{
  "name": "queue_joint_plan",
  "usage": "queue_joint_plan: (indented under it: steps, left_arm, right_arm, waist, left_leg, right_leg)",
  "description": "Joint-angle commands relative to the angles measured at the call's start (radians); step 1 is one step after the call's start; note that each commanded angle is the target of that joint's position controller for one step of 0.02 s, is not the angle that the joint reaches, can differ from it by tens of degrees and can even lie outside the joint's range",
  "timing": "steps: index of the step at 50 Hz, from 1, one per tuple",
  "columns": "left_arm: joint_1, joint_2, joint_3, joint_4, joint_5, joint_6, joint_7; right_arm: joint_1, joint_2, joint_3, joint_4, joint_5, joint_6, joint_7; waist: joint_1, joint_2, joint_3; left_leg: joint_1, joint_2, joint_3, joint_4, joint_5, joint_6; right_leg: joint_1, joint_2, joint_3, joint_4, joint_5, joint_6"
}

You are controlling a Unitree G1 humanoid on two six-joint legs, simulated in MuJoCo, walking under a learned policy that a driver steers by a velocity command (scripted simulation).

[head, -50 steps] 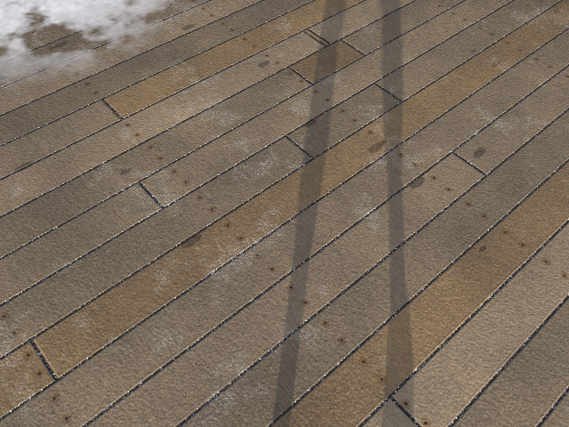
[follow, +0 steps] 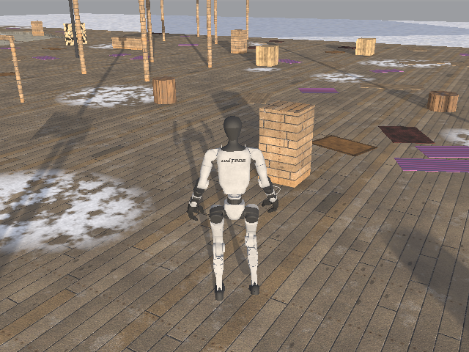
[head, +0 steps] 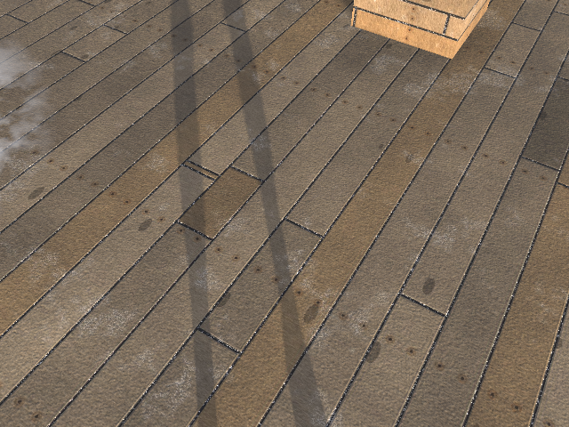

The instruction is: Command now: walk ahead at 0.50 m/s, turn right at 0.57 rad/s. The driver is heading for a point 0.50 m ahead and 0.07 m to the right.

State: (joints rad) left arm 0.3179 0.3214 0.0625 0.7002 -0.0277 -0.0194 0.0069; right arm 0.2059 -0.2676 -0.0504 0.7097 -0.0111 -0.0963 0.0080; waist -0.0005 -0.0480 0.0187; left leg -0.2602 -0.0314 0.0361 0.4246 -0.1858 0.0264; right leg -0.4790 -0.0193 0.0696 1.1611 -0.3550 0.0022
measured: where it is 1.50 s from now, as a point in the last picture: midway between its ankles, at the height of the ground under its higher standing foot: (348, 424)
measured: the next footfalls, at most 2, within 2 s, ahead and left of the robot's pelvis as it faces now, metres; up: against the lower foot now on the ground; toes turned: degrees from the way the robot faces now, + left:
right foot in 0.36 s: +0.33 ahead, -0.17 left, +0.00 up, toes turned -15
left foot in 0.80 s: +0.62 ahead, -0.05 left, +0.00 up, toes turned -21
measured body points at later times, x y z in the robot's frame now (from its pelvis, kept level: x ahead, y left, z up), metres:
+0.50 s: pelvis +0.27 -0.08 -0.01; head +0.30 -0.10 +0.44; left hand +0.49 +0.14 -0.10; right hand +0.29 -0.38 -0.12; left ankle +0.24 +0.10 -0.65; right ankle +0.29 -0.16 -0.74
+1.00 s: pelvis +0.46 -0.09 -0.01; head +0.49 -0.10 +0.44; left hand +0.65 +0.13 -0.14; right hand +0.52 -0.38 -0.12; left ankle +0.58 -0.03 -0.74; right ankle +0.37 -0.22 -0.71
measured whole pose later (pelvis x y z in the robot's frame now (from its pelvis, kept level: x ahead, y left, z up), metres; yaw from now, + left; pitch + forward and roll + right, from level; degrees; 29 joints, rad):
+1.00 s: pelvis +0.46 -0.09 -0.01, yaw -22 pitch +0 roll +0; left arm 0.22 0.28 0.04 0.79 0.00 0.05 0.03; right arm 0.11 -0.22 -0.01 0.78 -0.02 -0.02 0.02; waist 0.00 -0.02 0.05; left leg -0.39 -0.02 0.02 0.48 -0.10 0.04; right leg -0.33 -0.01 0.07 0.81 -0.51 0.06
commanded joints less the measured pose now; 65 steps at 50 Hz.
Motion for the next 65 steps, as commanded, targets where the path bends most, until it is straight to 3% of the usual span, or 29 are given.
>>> queue_joint_plan:
  steps: [1,8,13,15,17,18,19,20,21,23,25,29,31,34,37,39,40,41,42,43,44,46,47,50,53,54,55,58,65]
  left_arm:
    - [-0.031,0.044,0.016,-0.098,0.000,-0.003,-0.008]
    - [-0.197,0.011,-0.003,-0.144,0.006,-0.019,-0.038]
    - [-0.318,0.018,-0.002,-0.202,0.001,-0.021,-0.067]
    - [-0.281,0.052,0.015,-0.207,0.008,-0.015,-0.070]
    - [-0.045,0.129,0.062,-0.154,0.007,-0.006,-0.059]
    - [0.122,0.201,0.093,-0.117,0.003,0.007,-0.038]
    - [0.075,0.310,0.102,-0.129,-0.005,-0.003,-0.033]
    - [0.113,0.211,0.077,-0.154,0.001,-0.017,-0.037]
    - [0.077,0.168,0.060,-0.139,0.012,-0.031,-0.039]
    - [-0.046,0.109,0.040,-0.143,0.015,-0.038,-0.035]
    - [-0.105,0.075,0.025,-0.150,0.037,-0.046,-0.030]
    - [-0.097,0.112,0.029,-0.091,0.034,-0.052,-0.011]
    - [-0.089,0.109,0.027,-0.070,0.030,-0.042,-0.001]
    - [-0.032,0.113,0.025,-0.026,0.026,-0.031,0.005]
    - [-0.033,0.104,0.021,0.002,0.025,-0.024,0.005]
    - [-0.057,0.092,0.017,0.015,0.021,-0.018,0.006]
    - [-0.035,0.075,0.012,0.019,0.028,-0.019,0.006]
    - [0.045,0.046,0.002,0.015,0.049,-0.027,0.004]
    - [0.153,0.003,-0.015,0.050,0.040,-0.025,0.006]
    - [0.107,0.059,-0.007,0.049,0.031,-0.010,0.005]
    - [0.057,0.092,0.006,0.038,0.020,0.011,0.007]
    - [-0.005,0.081,0.012,0.038,0.019,0.059,0.021]
    - [-0.009,0.068,0.011,0.042,0.021,0.074,0.027]
    - [0.036,0.024,0.003,0.089,0.031,0.072,0.031]
    - [0.039,0.011,0.002,0.117,0.051,0.060,0.023]
    - [0.006,0.032,0.002,0.100,0.061,0.057,0.025]
    - [-0.022,0.088,0.014,0.098,0.053,0.056,0.030]
    - [-0.065,0.033,0.001,0.116,0.051,0.024,0.029]
    - [-0.016,0.029,-0.004,0.169,0.035,-0.005,0.028]
  right_arm:
    - [0.027,-0.116,-0.035,-0.022,0.005,-0.018,-0.003]
    - [0.043,-0.180,-0.050,0.033,0.011,-0.008,-0.009]
    - [0.108,-0.223,-0.061,0.076,0.032,0.018,-0.012]
    - [0.106,-0.253,-0.070,0.077,0.039,0.031,-0.019]
    - [0.089,-0.260,-0.070,0.068,0.044,0.044,-0.030]
    - [0.106,-0.216,-0.051,0.050,0.021,0.039,-0.033]
    - [0.207,-0.073,-0.002,-0.013,-0.014,0.013,-0.013]
    - [0.093,-0.168,-0.017,-0.018,0.017,-0.021,0.002]
    - [-0.003,-0.204,-0.028,-0.052,0.052,-0.038,0.008]
    - [0.006,-0.182,-0.022,-0.031,0.021,-0.043,-0.002]
    - [0.050,-0.178,-0.025,-0.006,0.012,-0.017,0.000]
    - [0.020,-0.111,-0.007,-0.008,-0.006,0.010,-0.010]
    - [-0.040,-0.088,0.003,-0.015,-0.004,0.007,-0.003]
    - [-0.114,-0.092,0.003,-0.028,0.006,0.000,0.013]
    - [-0.124,-0.126,-0.011,-0.035,-0.002,-0.003,0.023]
    - [-0.064,-0.138,-0.021,-0.015,-0.013,-0.006,0.024]
    - [-0.029,-0.165,-0.028,-0.004,-0.022,-0.010,0.018]
    - [-0.011,-0.215,-0.032,-0.018,-0.037,-0.013,0.011]
    - [0.025,-0.157,-0.018,-0.009,-0.040,0.003,0.006]
    - [0.058,-0.091,0.000,0.008,-0.014,0.018,0.011]
    - [0.032,-0.086,0.007,0.016,0.002,0.028,0.017]
    - [-0.078,-0.104,0.006,0.005,0.002,0.048,0.019]
    - [-0.129,-0.113,0.003,-0.002,-0.005,0.056,0.015]
    - [-0.166,-0.114,-0.001,0.006,-0.013,0.074,0.003]
    - [-0.142,-0.083,0.009,0.034,0.005,0.077,-0.006]
    - [-0.124,-0.069,0.015,0.047,0.000,0.075,-0.005]
    - [-0.106,-0.083,0.009,0.046,-0.006,0.076,-0.003]
    - [-0.120,-0.065,0.011,0.061,-0.005,0.074,-0.012]
    - [-0.093,-0.065,0.005,0.126,0.005,0.079,-0.018]
  waist:
    - [-0.019,0.155,0.000]
    - [-0.060,0.101,0.034]
    - [-0.082,0.102,0.063]
    - [-0.038,0.136,0.015]
    - [0.103,0.125,-0.118]
    - [0.171,0.032,-0.211]
    - [0.034,-0.232,-0.313]
    - [0.125,-0.107,-0.405]
    - [0.128,-0.064,-0.245]
    - [0.035,0.043,-0.108]
    - [-0.013,0.006,-0.076]
    - [-0.024,0.007,-0.041]
    - [0.003,-0.011,-0.046]
    - [0.047,-0.022,-0.064]
    - [0.038,-0.036,-0.058]
    - [-0.006,-0.030,-0.067]
    - [-0.014,0.011,-0.096]
    - [0.023,0.120,-0.193]
    - [0.018,0.252,-0.324]
    - [-0.021,0.262,-0.341]
    - [-0.017,0.189,-0.281]
    - [0.007,0.138,-0.141]
    - [0.024,0.169,-0.103]
    - [0.039,0.207,-0.097]
    - [0.046,0.163,-0.104]
    - [0.031,0.129,-0.072]
    - [-0.012,0.050,-0.020]
    - [-0.018,-0.025,0.003]
    - [0.000,0.020,-0.038]
  left_leg:
    - [0.159,0.280,-0.238,-0.245,0.104,0.162]
    - [0.196,0.260,-0.001,-0.271,0.286,0.144]
    - [0.318,0.298,0.076,-0.215,0.418,0.109]
    - [0.358,0.301,0.117,-0.091,0.742,0.088]
    - [0.272,0.266,0.164,0.237,0.888,0.048]
    - [0.025,0.227,0.162,0.534,0.574,0.009]
    - [-0.421,0.019,0.070,0.880,-0.382,-0.046]
    - [-0.520,0.024,-0.136,0.969,-0.395,-0.032]
    - [-0.581,0.064,-0.132,0.938,-0.290,-0.015]
    - [-0.476,0.140,-0.117,0.769,-0.158,-0.023]
    - [-0.356,0.166,-0.106,0.713,-0.117,-0.047]
    - [-0.287,0.135,-0.057,0.519,0.008,-0.101]
    - [-0.233,0.106,-0.041,0.351,0.172,-0.095]
    - [-0.180,0.071,-0.053,0.198,0.336,-0.077]
    - [-0.186,0.065,-0.079,0.123,0.256,-0.036]
    - [-0.107,0.051,-0.066,0.038,0.269,0.001]
    - [0.004,0.079,-0.083,0.002,0.527,0.024]
    - [0.219,0.211,-0.198,0.078,0.900,0.096]
    - [0.396,0.362,-0.367,0.090,0.989,0.253]
    - [0.381,0.402,-0.467,0.034,0.868,0.298]
    - [0.316,0.381,-0.469,-0.006,0.606,0.268]
    - [0.127,0.328,-0.416,-0.103,0.179,0.207]
    - [0.039,0.293,-0.377,-0.142,0.040,0.175]
    - [-0.079,0.209,-0.251,-0.166,-0.063,0.141]
    - [-0.124,0.168,-0.198,-0.145,-0.254,0.084]
    - [-0.143,0.147,-0.183,-0.127,-0.320,0.041]
    - [-0.113,0.096,-0.134,-0.107,-0.316,0.006]
    - [0.041,0.072,-0.093,-0.003,-0.117,-0.001]
    - [0.078,0.066,-0.077,0.053,0.168,0.009]
  right_leg:
    - [-0.213,-0.092,0.034,-0.027,0.061,0.012]
    - [-0.203,-0.085,-0.027,-0.367,0.363,0.007]
    - [-0.177,-0.049,-0.099,-0.517,0.309,-0.045]
    - [-0.073,0.012,-0.153,-0.533,0.205,-0.086]
    - [0.265,0.088,-0.177,-0.606,0.228,-0.152]
    - [0.581,-0.009,0.000,-0.618,0.240,-0.207]
    - [0.896,-0.274,0.586,-0.709,0.065,-0.400]
    - [0.918,-0.311,0.748,-0.839,-0.063,-0.409]
    - [0.803,-0.281,0.602,-0.865,0.014,-0.358]
    - [0.529,-0.209,0.380,-0.873,0.255,-0.303]
    - [0.376,-0.180,0.282,-0.910,0.492,-0.296]
    - [0.240,-0.123,0.081,-0.906,0.861,-0.268]
    - [0.228,-0.072,0.013,-0.892,0.831,-0.223]
    - [0.283,-0.093,0.038,-0.875,0.717,-0.199]
    - [0.366,-0.140,0.100,-0.797,0.670,-0.187]
    - [0.385,-0.128,0.117,-0.697,0.651,-0.158]
    - [0.363,-0.071,0.096,-0.612,0.618,-0.119]
    - [0.252,0.007,0.072,-0.471,0.391,-0.068]
    - [0.127,0.062,0.046,-0.274,-0.012,-0.002]
    - [0.075,0.060,0.060,-0.160,-0.343,0.036]
    - [0.036,0.031,0.079,-0.121,-0.358,0.049]
    - [0.024,-0.012,0.048,-0.168,-0.272,0.068]
    - [0.071,-0.027,0.036,-0.250,-0.223,0.070]
    - [0.252,-0.005,-0.025,-0.468,-0.041,0.058]
    - [0.375,0.003,-0.051,-0.662,0.168,0.017]
    - [0.359,-0.047,0.006,-0.707,0.167,-0.008]
    - [0.243,-0.063,0.034,-0.724,0.004,-0.041]
    - [0.105,-0.049,0.032,-0.783,-0.070,-0.023]
    - [0.206,-0.036,0.007,-0.729,0.199,-0.009]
